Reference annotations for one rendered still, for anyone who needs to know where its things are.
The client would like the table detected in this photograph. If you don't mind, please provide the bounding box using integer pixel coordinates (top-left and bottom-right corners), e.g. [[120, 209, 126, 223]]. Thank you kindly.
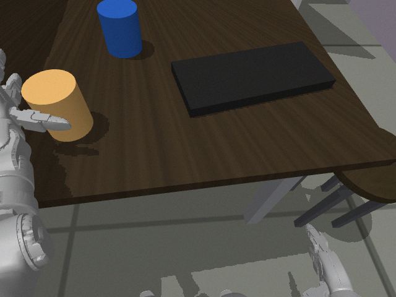
[[0, 0, 396, 225]]

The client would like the stool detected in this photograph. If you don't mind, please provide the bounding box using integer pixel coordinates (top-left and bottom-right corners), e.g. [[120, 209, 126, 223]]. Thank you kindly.
[[290, 128, 396, 228]]

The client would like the left robot hand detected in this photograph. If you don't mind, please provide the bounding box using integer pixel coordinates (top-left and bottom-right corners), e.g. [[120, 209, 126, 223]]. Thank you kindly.
[[0, 48, 71, 132]]

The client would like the left robot arm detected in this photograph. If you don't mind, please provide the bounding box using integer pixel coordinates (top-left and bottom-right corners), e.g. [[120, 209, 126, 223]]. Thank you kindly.
[[0, 118, 54, 297]]

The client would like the right robot hand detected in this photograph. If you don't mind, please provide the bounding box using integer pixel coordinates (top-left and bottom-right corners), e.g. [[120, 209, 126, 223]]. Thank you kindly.
[[302, 223, 354, 297]]

